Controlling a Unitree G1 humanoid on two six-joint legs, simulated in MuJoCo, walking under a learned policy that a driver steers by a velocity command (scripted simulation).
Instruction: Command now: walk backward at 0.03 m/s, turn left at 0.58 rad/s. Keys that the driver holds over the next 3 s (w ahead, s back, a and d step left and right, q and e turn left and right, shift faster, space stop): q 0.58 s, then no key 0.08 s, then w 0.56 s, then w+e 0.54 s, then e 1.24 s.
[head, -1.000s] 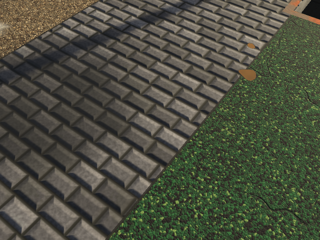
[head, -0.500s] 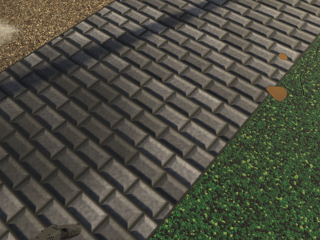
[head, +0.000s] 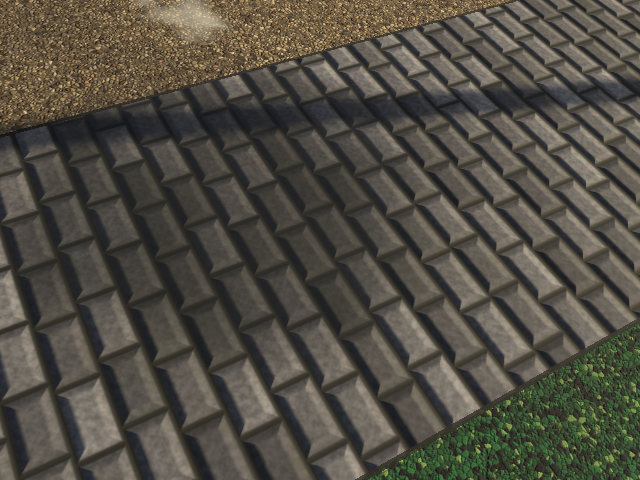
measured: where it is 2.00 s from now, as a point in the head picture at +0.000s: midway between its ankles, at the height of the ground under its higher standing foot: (182, 441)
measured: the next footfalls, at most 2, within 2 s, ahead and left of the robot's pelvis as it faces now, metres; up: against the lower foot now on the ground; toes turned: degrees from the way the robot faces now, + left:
right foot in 0.34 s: +0.03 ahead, -0.14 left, +0.00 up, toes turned +16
left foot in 0.78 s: -0.05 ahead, +0.12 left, +0.00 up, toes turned +26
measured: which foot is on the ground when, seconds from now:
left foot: down 0.00-0.34, up 0.36-0.76, down 0.78-1.00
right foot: up 0.00-0.32, down 0.34-0.78, up 0.80-1.00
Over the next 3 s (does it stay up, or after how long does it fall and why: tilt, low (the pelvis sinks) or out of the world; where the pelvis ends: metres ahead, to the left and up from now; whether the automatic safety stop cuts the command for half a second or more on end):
stays up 0.60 0.25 0.00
